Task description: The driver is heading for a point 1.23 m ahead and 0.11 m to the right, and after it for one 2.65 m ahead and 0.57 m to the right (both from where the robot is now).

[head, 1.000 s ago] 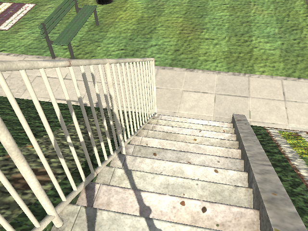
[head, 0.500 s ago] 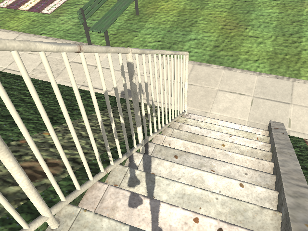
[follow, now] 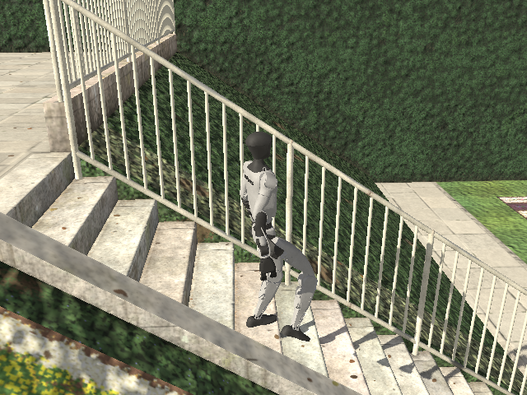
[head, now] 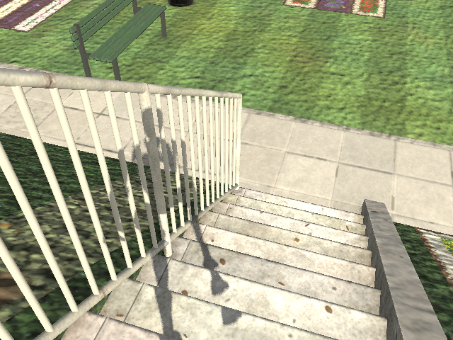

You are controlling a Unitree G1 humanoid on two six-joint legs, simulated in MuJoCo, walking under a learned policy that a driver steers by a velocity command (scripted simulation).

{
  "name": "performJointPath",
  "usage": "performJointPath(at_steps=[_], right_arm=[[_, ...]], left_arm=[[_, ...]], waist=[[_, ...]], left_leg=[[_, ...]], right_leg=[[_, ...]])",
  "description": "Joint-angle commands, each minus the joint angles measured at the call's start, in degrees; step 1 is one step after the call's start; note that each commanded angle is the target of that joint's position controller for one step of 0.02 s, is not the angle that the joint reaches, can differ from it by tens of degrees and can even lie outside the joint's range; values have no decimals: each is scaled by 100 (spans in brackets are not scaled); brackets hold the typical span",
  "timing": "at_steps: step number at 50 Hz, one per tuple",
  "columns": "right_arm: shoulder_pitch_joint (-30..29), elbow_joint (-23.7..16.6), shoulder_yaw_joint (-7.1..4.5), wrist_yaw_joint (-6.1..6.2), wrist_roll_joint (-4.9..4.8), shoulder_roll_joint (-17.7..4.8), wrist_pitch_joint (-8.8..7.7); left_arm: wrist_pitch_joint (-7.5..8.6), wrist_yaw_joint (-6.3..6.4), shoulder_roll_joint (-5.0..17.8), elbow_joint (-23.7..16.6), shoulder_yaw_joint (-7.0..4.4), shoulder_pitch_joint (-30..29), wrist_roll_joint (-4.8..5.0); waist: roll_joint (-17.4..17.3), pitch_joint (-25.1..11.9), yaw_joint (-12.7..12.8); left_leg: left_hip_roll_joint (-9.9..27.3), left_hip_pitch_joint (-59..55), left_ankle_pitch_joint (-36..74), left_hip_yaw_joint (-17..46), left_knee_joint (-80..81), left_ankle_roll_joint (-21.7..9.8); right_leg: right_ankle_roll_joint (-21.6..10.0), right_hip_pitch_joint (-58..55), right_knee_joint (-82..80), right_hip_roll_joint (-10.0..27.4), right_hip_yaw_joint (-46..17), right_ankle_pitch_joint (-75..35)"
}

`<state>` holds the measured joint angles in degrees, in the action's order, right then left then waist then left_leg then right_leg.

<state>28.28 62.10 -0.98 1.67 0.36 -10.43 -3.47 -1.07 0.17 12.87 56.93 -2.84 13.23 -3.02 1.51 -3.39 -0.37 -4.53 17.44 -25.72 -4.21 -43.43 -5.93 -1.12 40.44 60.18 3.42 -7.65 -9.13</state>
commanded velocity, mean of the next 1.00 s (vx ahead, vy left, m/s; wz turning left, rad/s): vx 0.48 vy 0.00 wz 0.00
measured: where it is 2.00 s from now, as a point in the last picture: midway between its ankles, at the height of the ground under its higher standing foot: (266, 325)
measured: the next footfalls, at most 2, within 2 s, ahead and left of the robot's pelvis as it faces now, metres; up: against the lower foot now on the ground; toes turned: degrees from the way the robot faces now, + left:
right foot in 0.26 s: +0.23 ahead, -0.18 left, -0.19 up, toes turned -2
left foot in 0.86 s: +0.57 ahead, -0.06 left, -0.37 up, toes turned +1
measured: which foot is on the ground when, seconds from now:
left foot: down 0.00-0.26, up 0.28-0.84, down 0.86-1.00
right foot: up 0.00-0.24, down 0.26-0.86, up 0.88-1.00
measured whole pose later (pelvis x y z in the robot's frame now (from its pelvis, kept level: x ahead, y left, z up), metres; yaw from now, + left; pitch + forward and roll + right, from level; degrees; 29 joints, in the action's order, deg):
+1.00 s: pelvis +0.51 -0.12 -0.35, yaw +0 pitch -1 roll +0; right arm 16.5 59.5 -1.7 0.0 0.4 -10.8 -2.2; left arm 1.1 1.9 10.0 61.8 -1.9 24.5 -2.2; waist 0.4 1.2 4.1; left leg -4.3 15.8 -16.4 -3.7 -33.7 -6.9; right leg -4.6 32.5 90.6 -1.8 -3.2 28.8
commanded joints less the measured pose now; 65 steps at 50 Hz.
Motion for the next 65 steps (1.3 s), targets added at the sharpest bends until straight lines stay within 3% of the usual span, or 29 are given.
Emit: performJointPath(at_steps=[1,4,10,12,13,14,15,16,18,20,23,25,26,28,31,37,40,42,43,44,45,46,47,48,51,53,55,57,65], right_arm=[[163,-164,-89,78,59,-503,-87],[75,-323,-98,84,139,-611,-59],[103,-464,-192,229,327,-879,241],[260,-325,-204,290,302,-860,359],[445,-192,-244,256,287,-747,368],[472,-176,-233,134,124,-207,299],[750,-509,-208,151,-35,-249,205],[312,-713,-204,168,-168,-440,140],[-915,-775,-228,154,137,-602,296],[-792,-539,-229,39,221,-418,427],[-1311,-713,-158,-156,266,-286,450],[-918,-376,-152,-144,349,-228,574],[-807,-333,-189,-118,242,-344,609],[-1679,-500,-256,-172,178,-493,436],[-2659,-731,-136,-289,265,-270,251],[-3501,-1204,-3,-300,56,-171,105],[-2896,-1128,7,-248,-48,-285,67],[-931,-400,-174,-192,-48,-642,48],[42,-79,-234,-192,61,-826,59],[802,140,-336,-269,93,-1097,97],[755,2,-240,-343,31,-962,83],[464,-158,-246,-324,-60,-934,136],[130,-188,-384,-195,-16,-1159,204],[-540,-428,-205,-161,14,-632,184],[-550,-345,-101,-32,-32,-543,-60],[-352,-330,-204,-59,69,-815,-115],[-272,-186,-95,-24,-89,-333,-221],[-527,-314,-55,26,-35,-344,-194],[422,-91,-67,281,288,-650,194]], left_arm=[[90,-89,330,-398,-119,-283,-55],[107,-115,252,-532,-65,-655,-23],[142,-165,428,-641,-45,-640,410],[168,-99,599,-30,-160,836,325],[198,-90,699,274,-217,1775,236],[239,-183,927,456,-154,2592,199],[227,-262,1000,496,-88,2571,316],[206,-220,1409,509,-238,2825,429],[312,-87,708,231,-20,1956,312],[408,-22,285,360,175,1924,69],[638,49,360,82,281,1142,241],[611,136,690,298,153,1754,264],[593,135,630,276,143,1891,305],[621,221,230,403,210,2235,377],[646,280,211,376,209,2237,235],[486,213,34,601,217,2651,57],[318,299,25,731,257,2644,-2],[302,291,364,849,182,2420,-4],[331,261,421,806,148,2088,100],[374,228,251,747,53,2096,215],[420,325,317,421,49,2643,478],[423,335,568,386,28,2329,356],[360,289,520,227,9,1866,178],[284,220,728,214,-66,1561,30],[95,74,133,239,-76,1085,-145],[38,42,62,477,-69,1789,-44],[163,-59,224,58,-146,741,54],[247,-130,171,-44,-88,222,-45],[281,-74,300,-332,21,-202,273]], waist=[[-354,942,42],[-365,947,-141],[-664,1236,-445],[-92,858,64],[427,372,382],[1273,-115,561],[1437,-424,113],[1997,-790,459],[645,555,395],[319,1056,-41],[361,1205,-509],[801,579,-450],[647,505,-489],[44,939,-181],[-10,1012,157],[135,1560,1023],[129,1457,957],[46,567,54],[-268,398,-554],[-1530,87,-675],[-1113,-976,-226],[-618,-833,-385],[-995,-357,-326],[-79,213,38],[-494,1066,366],[-825,554,591],[-434,715,451],[-503,615,329],[-340,1384,-453]], left_leg=[[1551,394,-926,2486,1022,-993],[1370,964,-1023,2123,446,-815],[1412,739,505,1823,-903,-567],[1042,547,1299,1289,-2807,-561],[606,1209,412,980,-4603,-521],[-356,3040,-3020,694,-7707,-273],[-5,4447,-2735,635,-8494,-298],[-63,5283,-1921,556,-8534,-210],[393,5319,-49,821,-7155,-108],[484,4880,686,1202,-6320,-54],[500,3111,2635,669,-2818,341],[556,2834,3149,723,-3020,326],[540,3000,3271,761,-2981,293],[522,3767,4244,1204,-1408,149],[366,2651,5689,472,-127,253],[362,2077,4850,70,1439,241],[510,919,4118,116,2251,214],[554,-688,4795,220,2313,-85],[799,-1995,4869,462,2995,-332],[1780,-4006,7684,1021,1817,-832],[2719,-5548,8010,1952,154,-1067],[2701,-4992,5887,2027,732,-1292],[2836,-3827,2940,2621,1398,-1757],[2378,-2227,1369,2310,1980,-1441],[1697,967,3506,1530,2015,-1117],[1707,885,4443,1558,1510,-1057],[1169,684,2103,1392,1113,-748],[927,1333,582,1265,818,-547],[1082,-46,2220,1603,-1633,-710]], right_leg=[[67,735,-697,91,-130,-1035],[141,-101,-1359,4,253,-1076],[-74,-1886,-3524,267,433,-200],[-185,-3313,-4611,158,913,-266],[-211,-4515,-4417,249,727,-293],[-369,-5682,-2105,847,263,-2651],[-82,-6212,-1365,1280,-239,-2988],[-624,-6169,-2709,2097,-1693,-37],[-650,-4143,-3772,1595,-1614,2938],[-607,-2871,-3103,1327,-1350,1351],[-656,-926,-3734,769,-609,1164],[-832,-1817,-3455,956,-888,-14],[-883,-2173,-3298,944,-838,-88],[-758,-2930,-2803,518,-640,1529],[-781,-2250,-2685,329,-472,2556],[-802,-2870,-1485,-43,-205,1182],[-824,-3031,-647,12,-365,-282],[-892,-3132,1340,194,-224,-1597],[-681,-2090,3130,-164,-4,-893],[-513,95,5588,-1240,849,5703],[-570,1484,5598,-912,202,6140],[-583,1965,4782,-571,123,5464],[-522,2217,4781,-403,269,4982],[-442,1630,3538,-252,208,3935],[48,-698,520,-158,473,2054],[-68,-974,1010,-164,642,1091],[-231,-372,-793,77,330,-982],[-203,-1359,-1428,-132,604,-2137],[-239,-1845,-4283,30,731,-532]])
Velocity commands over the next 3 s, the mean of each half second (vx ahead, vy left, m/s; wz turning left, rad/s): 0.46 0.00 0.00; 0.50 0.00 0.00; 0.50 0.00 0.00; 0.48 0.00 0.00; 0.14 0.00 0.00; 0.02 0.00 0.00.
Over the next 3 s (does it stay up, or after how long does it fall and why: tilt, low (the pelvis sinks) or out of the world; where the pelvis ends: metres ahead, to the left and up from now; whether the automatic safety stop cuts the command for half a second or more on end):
stays up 1.18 -0.11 -0.87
